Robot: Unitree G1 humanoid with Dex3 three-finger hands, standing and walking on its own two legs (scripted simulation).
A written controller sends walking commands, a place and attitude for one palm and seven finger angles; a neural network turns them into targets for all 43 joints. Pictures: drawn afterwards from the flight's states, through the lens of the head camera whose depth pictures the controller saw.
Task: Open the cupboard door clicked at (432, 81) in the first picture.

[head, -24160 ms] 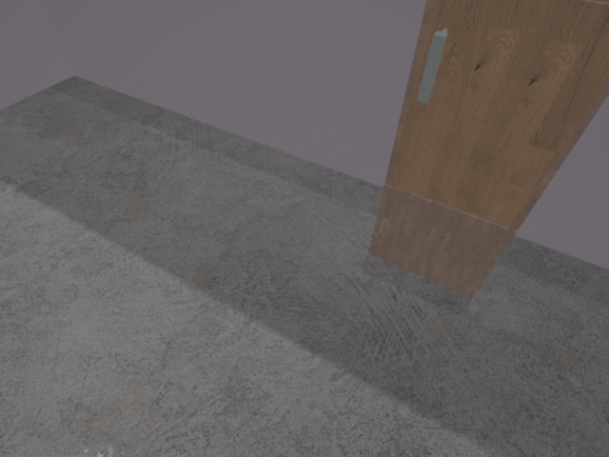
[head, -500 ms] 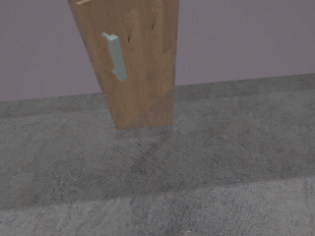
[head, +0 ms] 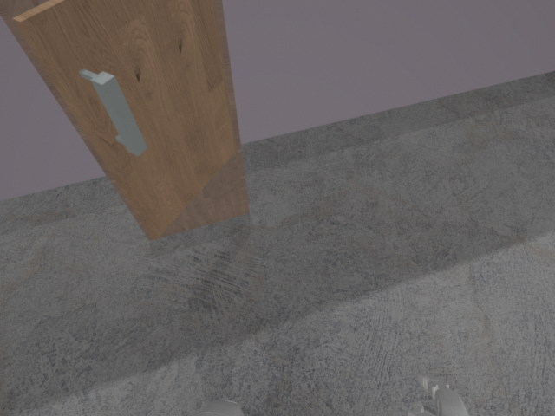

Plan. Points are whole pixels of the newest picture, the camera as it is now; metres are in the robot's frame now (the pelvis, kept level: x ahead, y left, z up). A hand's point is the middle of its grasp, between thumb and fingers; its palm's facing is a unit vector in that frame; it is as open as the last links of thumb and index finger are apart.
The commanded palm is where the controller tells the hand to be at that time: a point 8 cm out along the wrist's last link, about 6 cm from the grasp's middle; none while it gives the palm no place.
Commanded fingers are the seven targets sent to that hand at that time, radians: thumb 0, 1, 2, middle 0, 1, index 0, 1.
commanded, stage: walk to a spot facing it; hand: left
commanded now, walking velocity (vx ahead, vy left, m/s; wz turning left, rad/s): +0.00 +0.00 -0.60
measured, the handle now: (113, 113) +0.55 +0.36 +0.07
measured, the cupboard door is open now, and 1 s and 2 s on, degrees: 42 42 42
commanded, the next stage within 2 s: turn to face it in 1.96 s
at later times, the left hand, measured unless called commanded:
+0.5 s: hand (191, 394) +0.15 +0.17 -0.17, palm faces -0.30 -0.91 -0.28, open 7.3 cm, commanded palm none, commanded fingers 0.00 0.90 0.90 -0.20 -0.30 -0.20 -0.30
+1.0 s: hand (303, 311) +0.31 -0.01 -0.17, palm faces -0.61 -0.75 -0.23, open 7.4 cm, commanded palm none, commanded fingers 0.00 0.90 0.90 -0.20 -0.30 -0.20 -0.30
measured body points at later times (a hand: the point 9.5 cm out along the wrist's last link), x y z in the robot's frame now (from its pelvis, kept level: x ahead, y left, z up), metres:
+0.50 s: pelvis +0.01 -0.01 -0.01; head +0.07 -0.04 +0.43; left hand +0.17 +0.21 -0.15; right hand -0.01 -0.30 -0.15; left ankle +0.03 +0.12 -0.69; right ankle +0.00 -0.13 -0.74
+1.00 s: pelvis +0.08 -0.09 -0.02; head +0.12 -0.13 +0.42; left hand +0.34 +0.03 -0.15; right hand -0.11 -0.26 -0.17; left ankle +0.08 +0.09 -0.70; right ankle +0.03 -0.18 -0.75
